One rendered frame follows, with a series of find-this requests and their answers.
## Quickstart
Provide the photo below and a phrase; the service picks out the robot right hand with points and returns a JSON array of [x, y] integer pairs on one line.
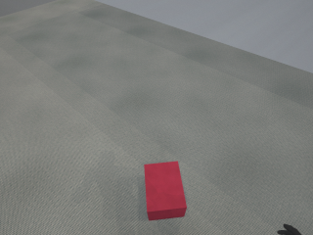
[[290, 230]]

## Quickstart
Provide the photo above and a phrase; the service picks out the carton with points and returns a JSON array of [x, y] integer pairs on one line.
[[165, 196]]

